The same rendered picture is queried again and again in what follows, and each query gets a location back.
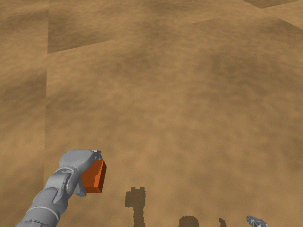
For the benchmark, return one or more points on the left robot hand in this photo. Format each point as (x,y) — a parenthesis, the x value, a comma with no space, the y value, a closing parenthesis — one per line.
(82,160)

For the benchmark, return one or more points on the right robot hand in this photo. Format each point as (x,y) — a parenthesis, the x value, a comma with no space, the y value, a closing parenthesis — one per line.
(255,222)

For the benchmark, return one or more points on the small box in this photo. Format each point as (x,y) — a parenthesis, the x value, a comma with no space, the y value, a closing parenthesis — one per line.
(93,178)

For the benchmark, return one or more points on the left robot arm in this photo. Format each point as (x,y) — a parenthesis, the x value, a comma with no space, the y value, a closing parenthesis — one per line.
(52,201)

